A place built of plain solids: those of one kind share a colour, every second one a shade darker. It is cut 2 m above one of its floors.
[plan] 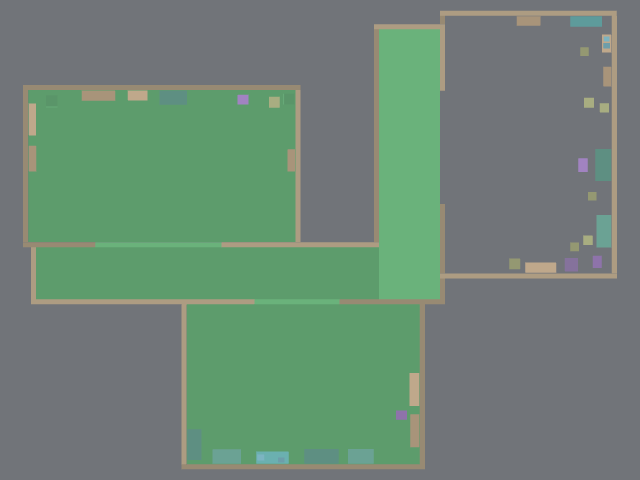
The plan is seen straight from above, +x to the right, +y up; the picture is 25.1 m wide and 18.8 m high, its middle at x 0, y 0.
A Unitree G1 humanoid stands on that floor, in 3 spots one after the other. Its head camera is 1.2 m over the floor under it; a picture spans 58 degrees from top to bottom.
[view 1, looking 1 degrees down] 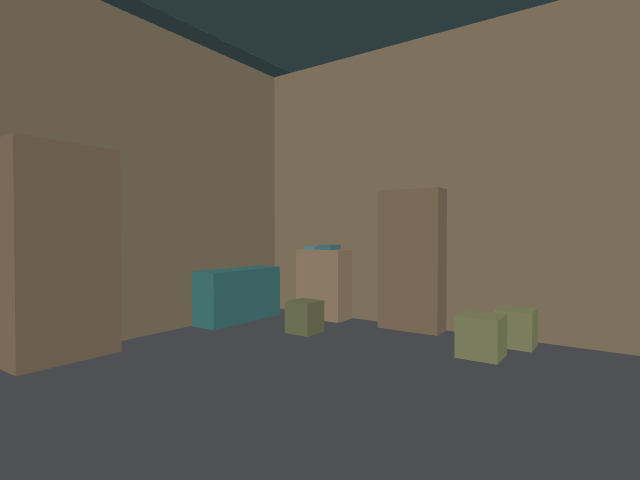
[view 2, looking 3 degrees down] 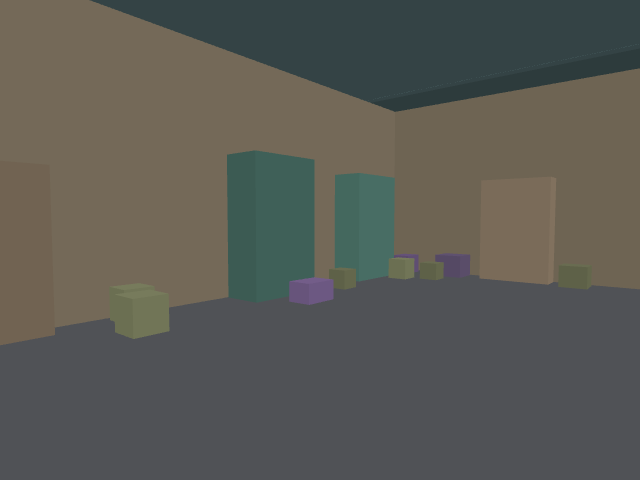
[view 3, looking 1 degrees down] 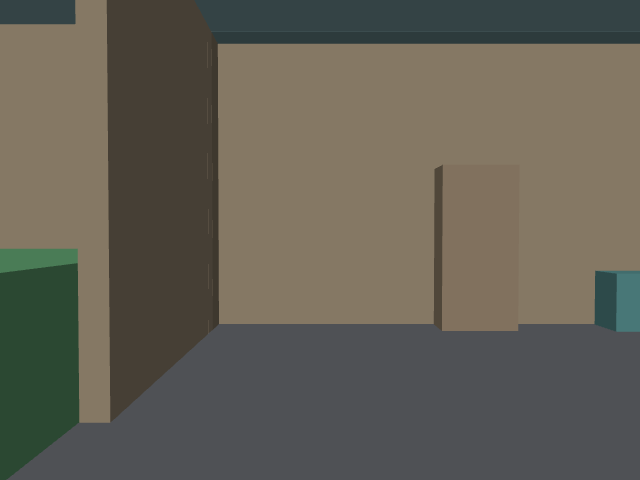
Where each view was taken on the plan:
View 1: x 6.22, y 4.26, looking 35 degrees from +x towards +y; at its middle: wall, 6.36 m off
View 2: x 6.22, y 7.61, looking -50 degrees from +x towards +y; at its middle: wall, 8.12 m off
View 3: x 6.22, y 3.14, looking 90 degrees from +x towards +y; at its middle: wall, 5.65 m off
